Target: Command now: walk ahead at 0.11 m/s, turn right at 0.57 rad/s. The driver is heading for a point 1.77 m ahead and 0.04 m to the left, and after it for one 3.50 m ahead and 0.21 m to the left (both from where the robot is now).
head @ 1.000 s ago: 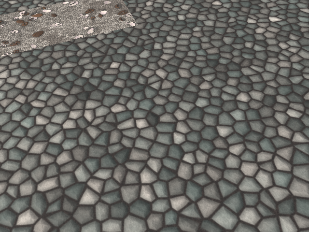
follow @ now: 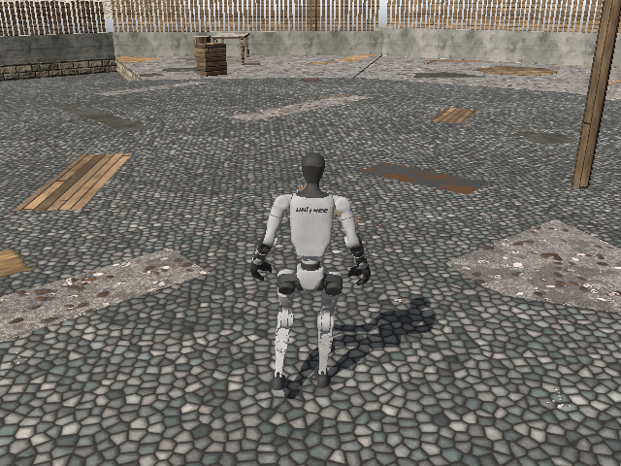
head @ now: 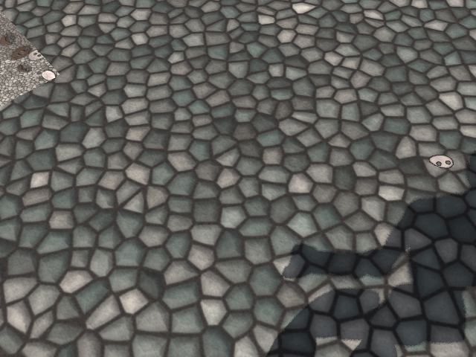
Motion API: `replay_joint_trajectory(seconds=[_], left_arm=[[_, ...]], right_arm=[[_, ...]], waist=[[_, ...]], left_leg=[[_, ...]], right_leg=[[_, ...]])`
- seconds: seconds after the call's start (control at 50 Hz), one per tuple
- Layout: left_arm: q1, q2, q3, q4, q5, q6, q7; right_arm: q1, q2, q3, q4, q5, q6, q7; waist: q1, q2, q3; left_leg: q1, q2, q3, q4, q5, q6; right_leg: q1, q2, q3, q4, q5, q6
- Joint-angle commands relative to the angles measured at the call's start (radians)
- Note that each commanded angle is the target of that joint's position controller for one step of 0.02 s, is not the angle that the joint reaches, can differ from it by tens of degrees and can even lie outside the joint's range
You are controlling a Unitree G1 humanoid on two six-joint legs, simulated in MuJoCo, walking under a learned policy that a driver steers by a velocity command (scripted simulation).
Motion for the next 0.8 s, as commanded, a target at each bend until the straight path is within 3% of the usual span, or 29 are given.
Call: replay_joint_trajectory(seconds=[0.02,0.08,0.16,0.24,0.28,0.3,0.32,0.34,0.36,0.38,0.42,0.48,0.54,0.58,0.6,0.62,0.64,0.66,0.68,0.7,0.72,0.76,0.8], left_arm=[[-0.004,0.155,0.049,-0.070,0.009,-0.007,0.017],[0.002,0.173,0.055,-0.067,-0.001,0.009,0.038],[-0.021,0.167,0.053,-0.080,-0.001,0.035,0.055],[-0.004,0.160,0.053,-0.082,-0.002,0.047,0.050],[-0.022,0.147,0.048,-0.087,-0.016,0.055,0.052],[0.010,0.114,0.038,-0.085,-0.017,0.057,0.054],[0.078,0.067,0.027,-0.092,-0.012,0.054,0.051],[0.046,0.143,0.048,-0.103,-0.001,0.039,0.051],[0.058,0.192,0.066,-0.080,-0.002,0.037,0.051],[0.074,0.185,0.069,-0.052,-0.007,0.045,0.054],[0.085,0.128,0.055,-0.032,-0.003,0.064,0.060],[0.029,0.068,0.029,-0.051,-0.012,0.062,0.058],[-0.011,0.031,0.007,-0.063,-0.005,0.058,0.049],[-0.003,0.053,0.012,-0.052,-0.011,0.057,0.044],[0.025,0.054,0.014,-0.035,-0.011,0.056,0.042],[0.054,0.050,0.013,-0.015,-0.007,0.055,0.039],[0.055,0.071,0.014,-0.015,0.001,0.054,0.040],[0.068,0.121,0.020,-0.023,0.010,0.054,0.048],[0.025,0.155,0.026,-0.011,0.021,0.056,0.050],[-0.009,0.068,0.007,-0.022,0.023,0.049,0.039],[-0.009,0.037,-0.004,-0.016,0.033,0.042,0.033],[0.001,0.058,-0.002,0.000,0.030,0.028,0.031],[0.016,0.050,-0.008,0.015,0.025,0.018,0.035]], right_arm=[[0.131,-0.082,-0.023,-0.024,-0.007,0.016,-0.014],[0.085,-0.074,-0.020,-0.034,-0.008,0.027,-0.021],[0.019,-0.072,-0.020,-0.052,0.000,0.030,-0.013],[0.010,-0.081,-0.026,-0.064,0.006,0.006,0.004],[0.068,-0.083,-0.035,-0.047,0.007,-0.006,0.013],[0.092,-0.131,-0.050,-0.046,-0.005,-0.007,0.010],[0.047,-0.225,-0.068,-0.061,-0.028,0.005,0.004],[0.057,-0.196,-0.065,-0.064,-0.054,0.007,0.009],[0.022,-0.146,-0.051,-0.081,-0.044,0.005,0.006],[-0.015,-0.111,-0.042,-0.085,-0.026,0.006,0.004],[-0.026,-0.082,-0.029,-0.083,0.000,0.010,0.001],[0.007,-0.075,-0.025,-0.067,-0.006,0.022,-0.001],[0.019,-0.098,-0.031,-0.054,-0.003,0.032,0.002],[0.046,-0.122,-0.036,-0.041,0.005,0.038,0.006],[0.040,-0.121,-0.034,-0.037,0.013,0.040,0.008],[0.044,-0.110,-0.028,-0.029,0.022,0.039,0.009],[0.087,-0.097,-0.023,-0.013,0.023,0.030,0.011],[0.101,-0.072,-0.012,-0.014,-0.001,0.015,0.018],[0.125,-0.017,0.004,-0.020,-0.020,-0.001,0.025],[0.059,-0.039,0.004,-0.016,-0.033,-0.002,0.022],[0.024,-0.062,-0.003,-0.010,-0.028,-0.001,0.022],[0.023,-0.058,-0.004,0.002,-0.021,0.010,0.015],[0.039,-0.056,-0.004,0.017,-0.016,0.015,0.010]], waist=[[-0.046,-0.078,-0.242],[-0.031,-0.095,-0.268],[-0.008,-0.147,-0.226],[0.008,-0.186,-0.214],[-0.032,-0.180,-0.209],[-0.026,-0.107,-0.217],[0.048,0.182,-0.197],[0.009,0.271,-0.174],[0.014,0.176,-0.165],[0.027,0.122,-0.147],[0.019,0.110,-0.133],[-0.009,0.149,-0.144],[-0.035,0.203,-0.173],[-0.047,0.214,-0.173],[-0.030,0.202,-0.169],[-0.010,0.182,-0.159],[-0.017,0.148,-0.161],[-0.033,0.038,-0.202],[-0.090,-0.165,-0.210],[-0.045,-0.143,-0.196],[-0.030,-0.109,-0.164],[-0.024,-0.115,-0.113],[-0.030,-0.112,-0.084]], left_leg=[[-0.007,0.000,-0.005,-0.115,0.045,-0.023],[0.003,-0.015,-0.020,-0.231,0.109,-0.040],[0.040,-0.036,-0.035,-0.377,0.184,-0.033],[0.102,-0.059,-0.035,-0.546,0.151,-0.004],[0.222,-0.054,-0.014,-0.769,0.267,0.029],[0.321,0.062,-0.093,-0.852,0.318,0.071],[0.384,0.284,-0.328,-0.889,0.490,0.196],[0.317,0.381,-0.484,-0.925,0.563,0.328],[0.300,0.350,-0.418,-0.906,0.557,0.330],[0.293,0.280,-0.311,-0.883,0.546,0.284],[0.316,0.219,-0.213,-0.863,0.581,0.255],[0.370,0.173,-0.128,-0.858,0.616,0.259],[0.378,0.176,-0.108,-0.843,0.626,0.264],[0.380,0.189,-0.132,-0.829,0.630,0.273],[0.366,0.184,-0.129,-0.813,0.625,0.264],[0.337,0.171,-0.120,-0.800,0.612,0.241],[0.284,0.159,-0.116,-0.799,0.560,0.193],[0.214,0.118,-0.068,-0.741,0.450,0.127],[0.201,0.027,0.037,-0.747,0.265,0.059],[0.278,0.027,0.044,-0.757,0.251,0.019],[0.289,0.020,0.048,-0.757,0.281,0.011],[0.292,0.018,0.051,-0.752,0.311,0.014],[0.296,0.023,0.045,-0.762,0.322,0.018]], right_leg=[[0.190,-0.247,0.283,-0.141,0.431,-0.196],[0.173,-0.232,0.302,-0.138,0.282,-0.176],[0.115,-0.196,0.364,-0.162,-0.094,-0.132],[0.164,-0.205,0.456,-0.110,-0.061,-0.118],[0.151,-0.170,0.466,-0.048,-0.027,-0.077],[0.085,-0.116,0.416,0.042,-0.153,-0.026],[-0.076,0.045,0.207,0.251,-0.442,0.044],[-0.157,0.053,0.139,0.483,-0.561,0.093],[-0.149,0.018,0.167,0.615,-0.503,0.112],[-0.146,0.014,0.157,0.667,-0.447,0.130],[-0.155,0.013,0.148,0.730,-0.382,0.162],[-0.111,-0.010,0.089,0.564,-0.351,0.184],[0.041,-0.064,0.025,0.299,-0.379,0.184],[0.110,-0.063,-0.007,0.155,-0.328,0.173],[0.164,-0.060,-0.020,0.037,-0.242,0.158],[0.238,-0.054,-0.030,-0.116,-0.119,0.135],[0.328,-0.081,0.017,-0.176,-0.021,0.103],[0.435,-0.187,0.126,-0.138,0.166,0.067],[0.374,-0.251,0.179,-0.079,0.174,-0.010],[0.280,-0.240,0.182,-0.097,0.019,-0.034],[0.250,-0.205,0.162,-0.110,-0.075,-0.007],[0.208,-0.176,0.145,-0.116,-0.115,0.028],[0.181,-0.170,0.141,-0.116,-0.112,0.037]])
Velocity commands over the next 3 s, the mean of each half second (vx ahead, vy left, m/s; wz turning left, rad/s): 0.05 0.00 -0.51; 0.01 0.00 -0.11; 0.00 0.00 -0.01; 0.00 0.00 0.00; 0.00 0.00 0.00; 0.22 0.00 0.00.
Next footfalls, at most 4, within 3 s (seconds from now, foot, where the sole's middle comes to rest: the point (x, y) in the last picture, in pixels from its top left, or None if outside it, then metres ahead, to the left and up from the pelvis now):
0.30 left None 0.15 0.16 -0.77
0.64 right None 0.04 -0.08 -0.77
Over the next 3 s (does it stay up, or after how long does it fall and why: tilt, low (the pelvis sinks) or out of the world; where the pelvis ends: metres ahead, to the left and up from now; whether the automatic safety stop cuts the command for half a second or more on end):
stays up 0.16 0.05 0.01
